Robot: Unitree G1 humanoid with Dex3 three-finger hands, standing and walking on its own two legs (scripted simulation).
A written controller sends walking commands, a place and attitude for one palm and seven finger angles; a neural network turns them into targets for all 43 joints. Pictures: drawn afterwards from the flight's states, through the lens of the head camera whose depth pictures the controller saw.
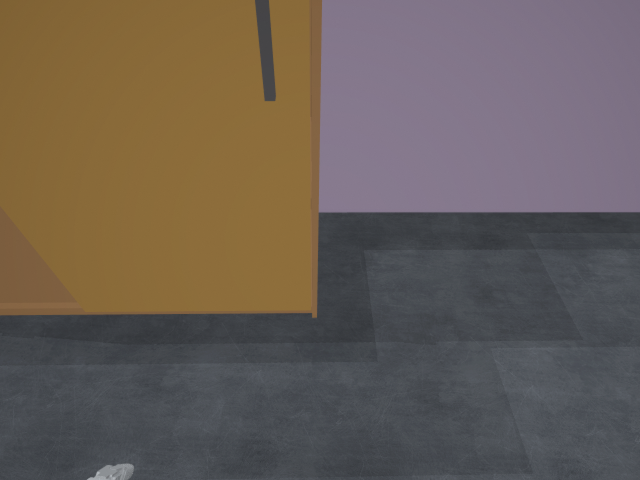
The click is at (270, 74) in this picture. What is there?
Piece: wardrobe's sliding door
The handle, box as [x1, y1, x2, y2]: [255, 0, 275, 100]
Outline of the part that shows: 255,0 264,98 265,100 274,100 275,90 268,0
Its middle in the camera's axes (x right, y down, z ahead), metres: -0.10 -0.35 +0.68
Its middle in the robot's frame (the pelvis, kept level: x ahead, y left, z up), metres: +0.76 +0.15 +0.21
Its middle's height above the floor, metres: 0.99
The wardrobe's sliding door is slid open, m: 0.00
